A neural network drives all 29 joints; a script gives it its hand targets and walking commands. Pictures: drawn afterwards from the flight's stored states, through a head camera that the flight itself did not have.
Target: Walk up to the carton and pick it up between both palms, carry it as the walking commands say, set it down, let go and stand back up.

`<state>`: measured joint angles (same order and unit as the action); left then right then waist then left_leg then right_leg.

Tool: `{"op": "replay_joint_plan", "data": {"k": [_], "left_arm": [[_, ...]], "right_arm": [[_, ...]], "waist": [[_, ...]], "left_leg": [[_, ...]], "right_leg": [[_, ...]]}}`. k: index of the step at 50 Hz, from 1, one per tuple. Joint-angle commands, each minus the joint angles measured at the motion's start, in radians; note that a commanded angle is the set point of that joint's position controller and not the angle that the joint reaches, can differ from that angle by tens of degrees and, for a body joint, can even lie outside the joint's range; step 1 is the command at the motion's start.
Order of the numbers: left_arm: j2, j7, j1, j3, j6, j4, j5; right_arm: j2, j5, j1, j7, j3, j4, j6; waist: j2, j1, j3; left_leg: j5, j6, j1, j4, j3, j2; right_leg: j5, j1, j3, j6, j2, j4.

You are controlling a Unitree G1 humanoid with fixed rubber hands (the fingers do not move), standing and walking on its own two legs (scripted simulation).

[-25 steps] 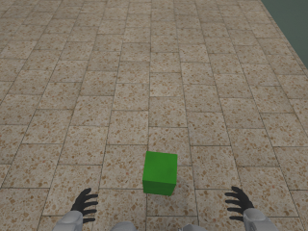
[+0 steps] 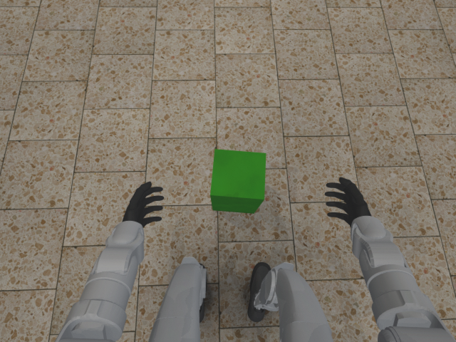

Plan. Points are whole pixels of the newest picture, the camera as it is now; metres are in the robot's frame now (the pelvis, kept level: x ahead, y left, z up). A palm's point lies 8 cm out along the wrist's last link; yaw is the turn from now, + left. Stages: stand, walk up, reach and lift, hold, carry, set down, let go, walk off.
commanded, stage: reach and lift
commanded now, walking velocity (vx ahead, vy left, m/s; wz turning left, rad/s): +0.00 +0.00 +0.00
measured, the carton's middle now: (236, 184) +0.49 +0.00 -0.56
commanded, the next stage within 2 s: none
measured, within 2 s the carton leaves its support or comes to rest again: neither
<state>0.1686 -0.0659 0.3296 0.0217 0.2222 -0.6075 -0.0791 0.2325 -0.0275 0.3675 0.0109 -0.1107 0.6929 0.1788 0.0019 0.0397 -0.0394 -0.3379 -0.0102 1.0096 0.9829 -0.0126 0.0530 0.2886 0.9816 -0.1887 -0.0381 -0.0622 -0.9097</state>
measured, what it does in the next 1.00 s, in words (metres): lowers itself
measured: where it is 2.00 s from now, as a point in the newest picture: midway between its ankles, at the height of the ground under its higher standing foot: (227, 303)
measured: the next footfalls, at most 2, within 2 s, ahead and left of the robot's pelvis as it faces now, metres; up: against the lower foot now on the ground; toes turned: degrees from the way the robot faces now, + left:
none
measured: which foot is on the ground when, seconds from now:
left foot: down 0.00-1.00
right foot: down 0.00-1.00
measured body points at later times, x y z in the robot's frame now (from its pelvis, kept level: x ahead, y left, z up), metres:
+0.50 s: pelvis -0.01 +0.00 -0.03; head +0.29 +0.02 +0.30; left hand +0.44 +0.18 -0.17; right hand +0.45 -0.18 -0.17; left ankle +0.07 +0.12 -0.67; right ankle +0.08 -0.10 -0.67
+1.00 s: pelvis -0.04 +0.01 -0.06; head +0.33 +0.02 +0.18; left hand +0.49 +0.16 -0.24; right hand +0.49 -0.17 -0.24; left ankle +0.07 +0.12 -0.67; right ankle +0.08 -0.11 -0.67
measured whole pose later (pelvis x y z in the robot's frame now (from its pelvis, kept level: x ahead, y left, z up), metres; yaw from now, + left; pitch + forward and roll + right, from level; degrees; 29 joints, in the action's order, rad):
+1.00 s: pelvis -0.04 +0.01 -0.06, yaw -2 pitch +36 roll -3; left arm 0.21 -0.12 1.20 0.17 0.16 -0.66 -0.02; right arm 0.21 0.00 1.21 -0.10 -0.36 0.76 0.11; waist 0.00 0.02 -0.36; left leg -0.32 0.01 1.52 1.20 -0.01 0.05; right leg 0.26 1.49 -0.15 -0.04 -0.06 -1.12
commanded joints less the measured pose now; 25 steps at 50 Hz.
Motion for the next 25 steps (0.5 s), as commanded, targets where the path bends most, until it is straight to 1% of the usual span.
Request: {"op": "replay_joint_plan", "data": {"k": [1, 2, 3, 4, 5, 6, 7, 8, 9, 10, 11, 12, 13, 14, 15, 16, 17, 18, 19, 20, 21, 22, 23, 24, 25], "left_arm": [[0.125, -0.042, 0.395, 0.087, 0.030, 0.106, 0.018], [0.119, -0.045, 0.410, 0.066, 0.033, 0.078, 0.031], [0.066, -0.049, 0.395, 0.095, 0.039, 0.019, 0.027], [0.075, -0.055, 0.481, 0.085, 0.053, 0.042, 0.029], [0.020, -0.050, 0.550, 0.063, 0.053, 0.031, -0.004], [0.033, -0.050, 0.579, 0.066, 0.042, 0.067, 0.011], [0.097, -0.052, 0.574, 0.122, 0.010, 0.066, 0.047], [0.052, -0.041, 0.609, 0.101, 0.014, 0.016, 0.012], [0.064, -0.048, 0.566, 0.103, 0.005, -0.068, 0.033], [0.055, -0.050, 0.506, 0.145, -0.007, -0.097, 0.038], [0.101, -0.041, 0.572, 0.141, -0.020, -0.061, 0.028], [0.167, -0.038, 0.637, 0.185, -0.055, -0.003, 0.060], [0.134, -0.042, 0.740, 0.145, -0.078, 0.093, 0.028], [0.097, -0.026, 0.682, 0.109, -0.073, -0.048, -0.003], [0.137, -0.021, 0.693, 0.152, -0.087, -0.029, 0.024], [0.125, -0.014, 0.731, 0.141, -0.094, -0.034, -0.002], [0.155, -0.016, 0.790, 0.158, -0.114, 0.020, 0.009], [0.183, -0.021, 0.757, 0.181, -0.116, 0.044, 0.038], [0.206, -0.031, 0.875, 0.121, -0.121, 0.165, 0.003], [0.170, -0.038, 0.879, 0.111, -0.119, 0.277, -0.007], [0.162, -0.051, 0.761, 0.148, -0.122, 0.103, 0.009], [0.195, -0.055, 0.959, 0.101, -0.101, 0.176, -0.012], [0.177, -0.056, 0.999, 0.119, -0.094, 0.137, 0.009], [0.181, -0.052, 1.055, 0.119, -0.092, 0.105, 0.001], [0.177, -0.044, 1.021, 0.120, -0.097, 0.097, 0.000]], "right_arm": [[0.156, -0.025, 0.366, -0.022, -0.142, -0.051, 0.058], [0.174, -0.009, 0.342, -0.031, -0.155, -0.016, 0.057], [0.114, -0.018, 0.411, -0.037, -0.144, 0.032, 0.057], [0.159, -0.015, 0.430, -0.029, -0.182, 0.057, 0.068], [0.135, -0.006, 0.498, -0.033, -0.179, 0.077, 0.060], [0.197, 0.018, 0.538, -0.030, -0.247, 0.052, 0.047], [0.131, 0.005, 0.519, -0.048, -0.196, -0.005, 0.022], [0.095, -0.036, 0.599, -0.053, -0.166, -0.017, 0.013], [0.062, -0.034, 0.565, -0.045, -0.159, 0.020, 0.000], [0.089, -0.020, 0.558, -0.059, -0.166, 0.023, -0.007], [0.108, -0.010, 0.599, -0.069, -0.171, -0.014, -0.022], [0.117, -0.018, 0.611, -0.087, -0.198, -0.042, -0.038], [0.111, -0.018, 0.691, -0.089, -0.205, -0.059, -0.050], [0.088, -0.011, 0.686, -0.103, -0.218, -0.024, -0.060], [0.043, -0.033, 0.637, -0.102, -0.180, 0.022, -0.052], [0.052, -0.018, 0.766, -0.111, -0.206, -0.101, -0.081], [0.028, -0.061, 0.721, -0.107, -0.172, -0.065, -0.071], [0.045, -0.063, 0.734, -0.108, -0.173, -0.119, -0.085], [0.119, -0.037, 0.778, -0.113, -0.179, -0.159, -0.087], [0.103, -0.061, 0.864, -0.123, -0.177, -0.284, -0.099], [0.142, -0.028, 0.842, -0.131, -0.207, -0.169, -0.105], [0.151, -0.006, 0.848, -0.137, -0.249, -0.153, -0.090], [0.152, 0.013, 0.872, -0.142, -0.263, -0.048, -0.077], [0.111, -0.007, 0.928, -0.141, -0.237, -0.097, -0.087], [0.116, -0.022, 0.925, -0.134, -0.231, -0.112, -0.093]], "waist": [[-0.062, -0.069, 0.602], [-0.076, -0.104, 0.688], [-0.037, -0.061, 0.666], [-0.115, -0.101, 0.675], [-0.095, -0.104, 0.609], [-0.102, -0.151, 0.674], [-0.083, -0.091, 0.748], [-0.070, -0.065, 0.760], [-0.091, -0.073, 0.694], [-0.031, -0.026, 0.791], [-0.033, -0.082, 0.894], [-0.075, -0.058, 0.985], [-0.003, -0.090, 1.047], [-0.049, -0.125, 0.954], [-0.021, -0.060, 0.983], [0.024, -0.105, 0.959], [-0.034, -0.073, 1.076], [-0.051, -0.047, 1.164], [-0.018, -0.138, 1.372], [-0.094, -0.064, 1.476], [-0.062, -0.060, 1.334], [-0.083, -0.162, 1.432], [-0.097, -0.161, 1.317], [-0.116, -0.126, 1.296], [-0.121, -0.121, 1.311]], "left_leg": [[-0.056, -0.008, -0.131, -0.130, 0.047, -0.096], [-0.008, -0.019, -0.181, -0.111, 0.040, -0.090], [-0.028, -0.018, -0.101, -0.117, 0.045, -0.105], [-0.072, -0.021, -0.192, -0.112, 0.022, -0.098], [-0.103, -0.027, -0.132, -0.136, 0.008, -0.098], [-0.084, -0.024, -0.188, -0.124, 0.009, -0.093], [0.000, -0.018, -0.151, -0.108, 0.014, -0.100], [0.026, -0.002, -0.108, -0.097, 0.007, -0.101], [0.070, 0.003, -0.077, -0.098, 0.006, -0.101], [0.129, 0.000, -0.039, -0.086, 0.010, -0.114], [0.149, -0.001, -0.066, -0.065, 0.017, -0.113], [0.193, -0.006, -0.019, -0.042, 0.029, -0.123], [0.210, 0.001, -0.035, -0.049, 0.007, -0.124], [0.207, 0.006, 0.015, -0.059, 0.006, -0.127], [0.194, 0.002, 0.050, -0.058, 0.020, -0.130], [0.218, 0.023, 0.044, -0.042, -0.001, -0.128], [0.287, 0.015, 0.000, -0.023, 0.016, -0.129], [0.308, 0.012, -0.020, -0.031, -0.001, -0.127], [0.327, 0.010, -0.134, -0.028, -0.004, -0.122], [0.428, 0.009, -0.237, -0.012, -0.013, -0.130], [0.416, -0.004, -0.147, -0.017, 0.007, -0.129], [0.394, -0.003, -0.266, -0.029, -0.020, -0.120], [0.294, -0.013, -0.201, -0.026, -0.009, -0.120], [0.346, 0.003, -0.223, -0.012, -0.031, -0.120], [0.392, 0.019, -0.274, 0.006, -0.027, -0.128]], "right_leg": [[0.033, -0.271, 0.180, 0.032, 0.082, 0.040], [-0.040, -0.250, 0.173, 0.033, 0.083, 0.039], [0.006, -0.263, 0.172, 0.036, 0.082, 0.038], [0.038, -0.174, 0.159, 0.025, 0.088, 0.019], [0.081, -0.164, 0.172, 0.016, 0.090, 0.036], [0.068, -0.133, 0.156, 0.023, 0.098, 0.039], [-0.035, -0.188, 0.166, 0.023, 0.096, 0.018], [-0.066, -0.221, 0.189, 0.029, 0.089, 0.020], [-0.114, -0.189, 0.174, 0.032, 0.083, 0.007], [-0.182, -0.257, 0.194, 0.040, 0.095, -0.005], [-0.224, -0.294, 0.187, 0.046, 0.096, -0.013], [-0.331, -0.350, 0.209, 0.044, 0.094, -0.039], [-0.370, -0.377, 0.202, 0.049, 0.108, -0.050], [-0.360, -0.331, 0.199, 0.039, 0.102, -0.043], [-0.367, -0.375, 0.211, 0.050, 0.096, -0.043], [-0.371, -0.331, 0.212, 0.048, 0.105, -0.059], [-0.438, -0.334, 0.222, 0.048, 0.102, -0.064], [-0.493, -0.410, 0.233, 0.045, 0.093, -0.079], [-0.530, -0.471, 0.212, 0.045, 0.108, -0.090], [-0.579, -0.503, 0.228, 0.031, 0.114, -0.115], [-0.579, -0.473, 0.222, 0.038, 0.119, -0.112], [-0.518, -0.402, 0.192, 0.040, 0.131, -0.089], [-0.409, -0.345, 0.196, 0.040, 0.125, -0.090], [-0.402, -0.267, 0.185, 0.038, 0.130, -0.115], [-0.411, -0.243, 0.197, 0.043, 0.130, -0.097]]}}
